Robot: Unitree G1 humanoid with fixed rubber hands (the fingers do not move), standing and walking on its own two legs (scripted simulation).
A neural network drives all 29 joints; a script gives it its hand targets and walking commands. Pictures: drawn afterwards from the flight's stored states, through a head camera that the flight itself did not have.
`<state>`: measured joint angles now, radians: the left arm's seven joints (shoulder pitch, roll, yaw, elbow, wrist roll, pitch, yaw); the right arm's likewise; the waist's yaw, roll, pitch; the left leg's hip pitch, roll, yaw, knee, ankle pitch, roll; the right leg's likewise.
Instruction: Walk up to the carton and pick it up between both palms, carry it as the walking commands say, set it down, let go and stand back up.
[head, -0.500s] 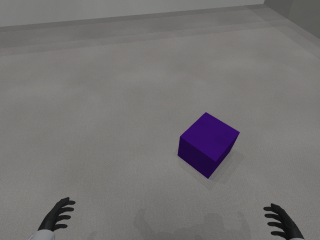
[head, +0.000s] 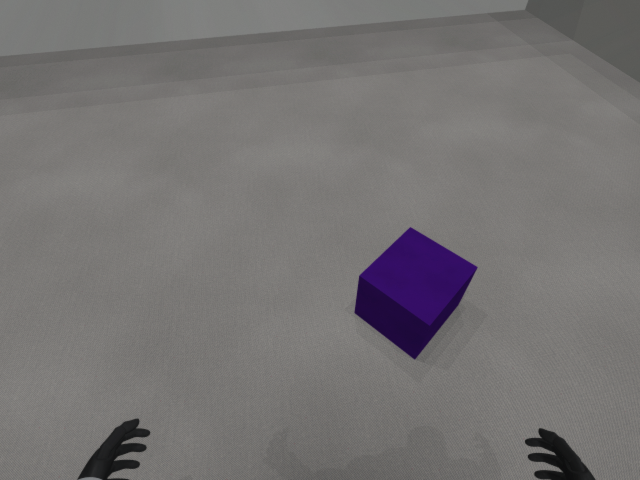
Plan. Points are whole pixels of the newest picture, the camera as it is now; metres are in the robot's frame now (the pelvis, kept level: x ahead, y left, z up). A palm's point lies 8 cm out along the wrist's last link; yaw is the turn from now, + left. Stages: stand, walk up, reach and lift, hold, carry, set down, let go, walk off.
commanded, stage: stand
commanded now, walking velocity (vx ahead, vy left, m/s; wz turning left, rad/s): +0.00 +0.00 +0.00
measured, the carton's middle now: (412, 291) +0.80 -0.27 -0.65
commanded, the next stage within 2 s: walk up in 1.44 s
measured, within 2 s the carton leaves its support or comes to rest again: neither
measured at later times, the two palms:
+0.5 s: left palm out of the picture +0.11 +0.31 -0.08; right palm out of the picture +0.11 -0.31 -0.08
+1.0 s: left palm out of the picture +0.10 +0.31 -0.09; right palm out of the picture +0.10 -0.31 -0.09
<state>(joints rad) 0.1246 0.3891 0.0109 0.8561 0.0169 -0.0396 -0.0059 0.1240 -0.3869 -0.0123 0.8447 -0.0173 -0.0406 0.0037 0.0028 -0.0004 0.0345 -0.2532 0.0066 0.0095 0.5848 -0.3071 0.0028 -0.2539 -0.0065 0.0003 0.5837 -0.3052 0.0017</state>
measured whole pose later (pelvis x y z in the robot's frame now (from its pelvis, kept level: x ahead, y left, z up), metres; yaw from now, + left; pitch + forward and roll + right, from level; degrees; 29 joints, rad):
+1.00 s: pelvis +0.00 +0.00 +0.02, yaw +0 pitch -2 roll +0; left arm 0.08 0.40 0.00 1.06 0.01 -0.02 0.00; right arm 0.08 -0.40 -0.01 1.05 -0.01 -0.02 0.00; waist 0.00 0.00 0.04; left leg -0.13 0.01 0.01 0.35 -0.19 0.00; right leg -0.13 -0.01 0.00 0.35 -0.18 0.01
